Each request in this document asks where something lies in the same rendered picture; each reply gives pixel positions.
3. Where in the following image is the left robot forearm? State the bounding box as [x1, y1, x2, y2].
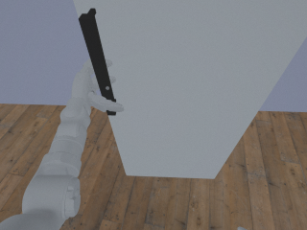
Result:
[22, 97, 91, 213]

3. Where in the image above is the robot left upper arm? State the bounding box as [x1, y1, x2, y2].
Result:
[0, 174, 81, 230]

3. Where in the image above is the fridge door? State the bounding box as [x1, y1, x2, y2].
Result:
[74, 0, 307, 179]

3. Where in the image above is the left robot hand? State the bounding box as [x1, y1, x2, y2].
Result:
[71, 58, 124, 112]

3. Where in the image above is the handle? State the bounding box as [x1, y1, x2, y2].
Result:
[79, 8, 116, 116]

